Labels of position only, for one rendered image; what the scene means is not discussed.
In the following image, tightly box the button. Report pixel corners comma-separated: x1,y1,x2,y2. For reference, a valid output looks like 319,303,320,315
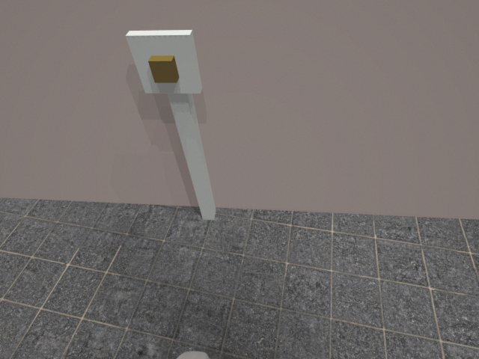
148,55,179,83

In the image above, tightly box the panel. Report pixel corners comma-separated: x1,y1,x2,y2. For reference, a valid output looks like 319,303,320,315
126,30,216,220

